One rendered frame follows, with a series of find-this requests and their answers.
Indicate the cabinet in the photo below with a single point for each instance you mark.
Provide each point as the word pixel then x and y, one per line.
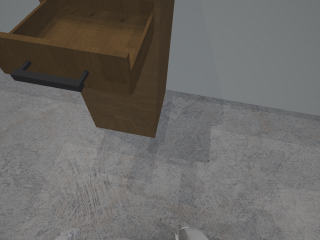
pixel 138 113

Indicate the drawer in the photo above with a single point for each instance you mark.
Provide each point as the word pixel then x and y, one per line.
pixel 108 38

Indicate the handle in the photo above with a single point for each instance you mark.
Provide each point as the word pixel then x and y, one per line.
pixel 71 84

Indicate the robot left hand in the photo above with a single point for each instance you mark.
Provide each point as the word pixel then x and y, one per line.
pixel 68 234

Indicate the robot right thigh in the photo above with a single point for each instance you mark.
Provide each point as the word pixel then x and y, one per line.
pixel 189 234

